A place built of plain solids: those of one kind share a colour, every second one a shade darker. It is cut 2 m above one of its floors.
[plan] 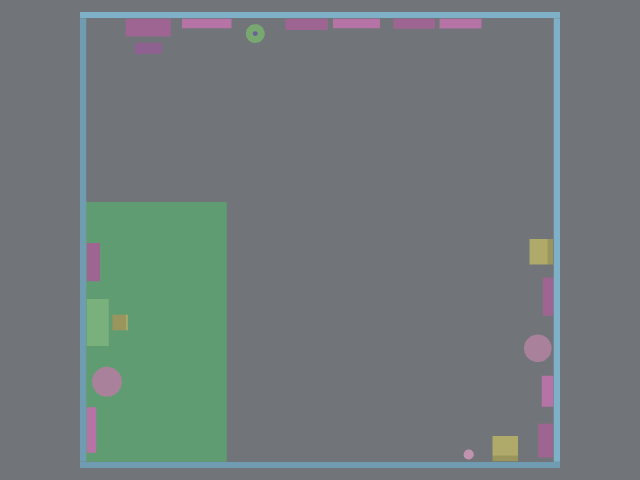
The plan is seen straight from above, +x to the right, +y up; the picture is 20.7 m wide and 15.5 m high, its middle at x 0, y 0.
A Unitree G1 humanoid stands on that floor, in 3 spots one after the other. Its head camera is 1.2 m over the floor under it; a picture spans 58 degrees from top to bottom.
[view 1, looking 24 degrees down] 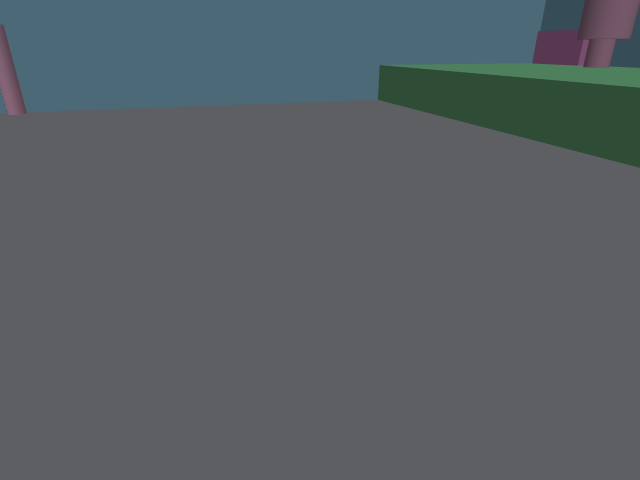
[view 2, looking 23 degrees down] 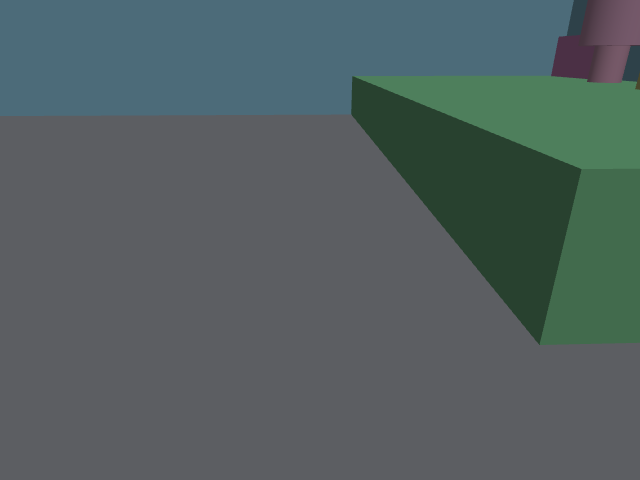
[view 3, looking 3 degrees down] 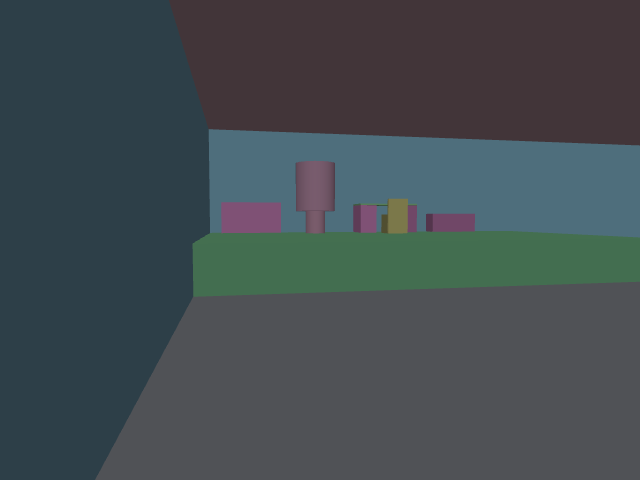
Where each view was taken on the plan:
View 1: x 1.68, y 3.23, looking -107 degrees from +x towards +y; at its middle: ground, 2.95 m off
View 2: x -1.96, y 2.81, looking -92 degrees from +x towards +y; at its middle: ground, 3.07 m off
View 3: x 3.73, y -6.52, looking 169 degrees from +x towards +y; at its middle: floor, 7.52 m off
